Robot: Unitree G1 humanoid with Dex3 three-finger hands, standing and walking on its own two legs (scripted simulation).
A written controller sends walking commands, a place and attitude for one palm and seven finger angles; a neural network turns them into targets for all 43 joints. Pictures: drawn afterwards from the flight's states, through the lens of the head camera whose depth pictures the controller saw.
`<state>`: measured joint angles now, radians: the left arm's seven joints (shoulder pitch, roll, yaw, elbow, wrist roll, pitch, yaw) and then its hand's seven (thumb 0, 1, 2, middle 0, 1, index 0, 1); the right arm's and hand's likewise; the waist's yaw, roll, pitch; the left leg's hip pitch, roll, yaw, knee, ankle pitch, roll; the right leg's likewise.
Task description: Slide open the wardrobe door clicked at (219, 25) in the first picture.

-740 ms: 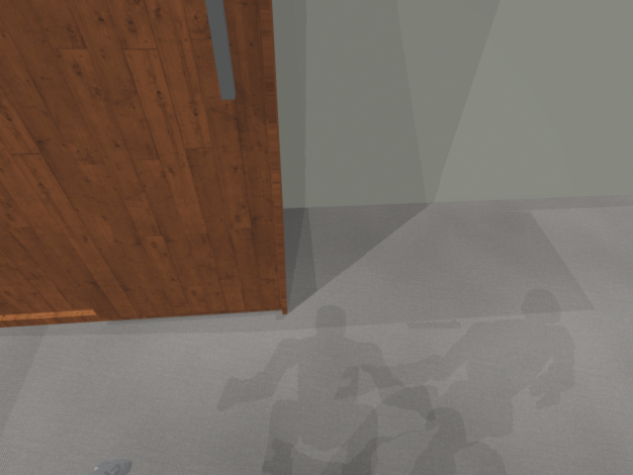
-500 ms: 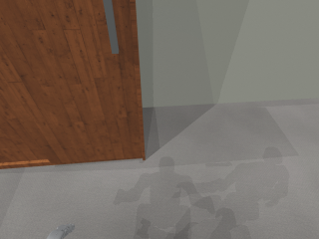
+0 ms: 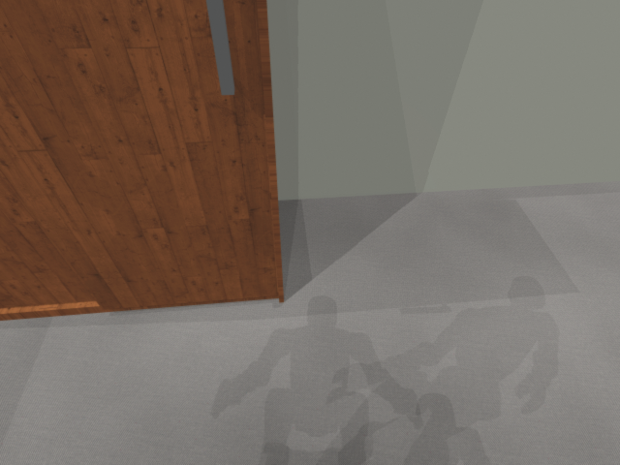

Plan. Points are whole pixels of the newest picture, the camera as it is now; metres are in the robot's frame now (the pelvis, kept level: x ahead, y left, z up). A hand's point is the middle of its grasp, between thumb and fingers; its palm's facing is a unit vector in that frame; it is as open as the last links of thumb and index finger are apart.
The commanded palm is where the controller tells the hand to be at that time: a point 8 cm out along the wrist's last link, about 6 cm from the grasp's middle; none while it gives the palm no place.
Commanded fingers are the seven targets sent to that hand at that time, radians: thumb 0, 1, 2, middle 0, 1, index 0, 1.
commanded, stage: stand and wait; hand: right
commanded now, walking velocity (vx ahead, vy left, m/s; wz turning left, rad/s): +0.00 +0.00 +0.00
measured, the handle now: (217, 8) +0.77 +0.21 +0.25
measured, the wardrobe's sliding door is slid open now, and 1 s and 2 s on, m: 0.00 0.00 0.00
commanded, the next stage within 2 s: look at it before walking up in 0.08 s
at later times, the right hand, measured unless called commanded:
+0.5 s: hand out of the picture +0.08 -0.24 -0.15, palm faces -0.03 +0.94 -0.34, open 7.4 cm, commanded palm none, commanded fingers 0.00 -0.90 -0.90 0.20 0.30 0.20 0.30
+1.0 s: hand out of the picture +0.08 -0.24 -0.15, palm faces -0.04 +0.94 -0.34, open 7.4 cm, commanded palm none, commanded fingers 0.00 -0.90 -0.90 0.20 0.30 0.20 0.30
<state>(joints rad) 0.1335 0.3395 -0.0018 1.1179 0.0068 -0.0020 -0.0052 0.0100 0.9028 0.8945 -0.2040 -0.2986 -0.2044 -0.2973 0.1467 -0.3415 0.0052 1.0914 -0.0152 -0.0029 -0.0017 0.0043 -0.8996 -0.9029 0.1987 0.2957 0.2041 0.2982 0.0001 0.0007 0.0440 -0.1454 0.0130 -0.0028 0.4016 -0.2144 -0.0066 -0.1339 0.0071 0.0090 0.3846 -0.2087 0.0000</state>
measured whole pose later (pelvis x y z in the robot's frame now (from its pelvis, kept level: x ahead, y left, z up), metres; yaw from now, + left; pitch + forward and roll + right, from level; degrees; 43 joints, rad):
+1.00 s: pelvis +0.01 +0.00 +0.00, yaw +1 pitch -2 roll +0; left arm 0.10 0.33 0.00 1.10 0.01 -0.01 0.00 0.01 0.90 0.89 -0.20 -0.30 -0.20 -0.30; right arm 0.13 -0.34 0.00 1.08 -0.02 0.00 0.00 0.00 -0.90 -0.90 0.20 0.30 0.20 0.30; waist -0.01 0.00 0.04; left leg -0.14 0.00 -0.02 0.39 -0.21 0.00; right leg -0.12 -0.01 -0.01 0.36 -0.21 0.01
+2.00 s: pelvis +0.22 +0.06 -0.01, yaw +15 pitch -1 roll +2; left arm 0.20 0.12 0.04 1.03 0.02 -0.08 0.05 -0.01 0.94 0.89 -0.21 -0.30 -0.21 -0.30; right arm 0.31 -0.20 -0.08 1.07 -0.04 0.01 0.02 0.01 -0.91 -0.90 0.19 0.29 0.20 0.30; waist -0.01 0.06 0.04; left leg -0.47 0.02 0.01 1.24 -0.33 0.02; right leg -0.25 -0.08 -0.19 0.56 -0.30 -0.04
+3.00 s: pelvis +0.30 +0.08 +0.00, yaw +15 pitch +0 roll +3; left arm 0.24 0.14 0.03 1.05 0.02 -0.01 0.05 0.00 0.91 0.89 -0.20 -0.30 -0.21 -0.30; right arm 0.31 -0.22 -0.06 1.10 -0.02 0.08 -0.02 0.00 -0.91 -0.90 0.19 0.29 0.20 0.30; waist 0.01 0.04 0.04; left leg -0.27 0.03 -0.01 0.82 -0.44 -0.05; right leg -0.20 -0.01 -0.10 0.37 -0.18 -0.08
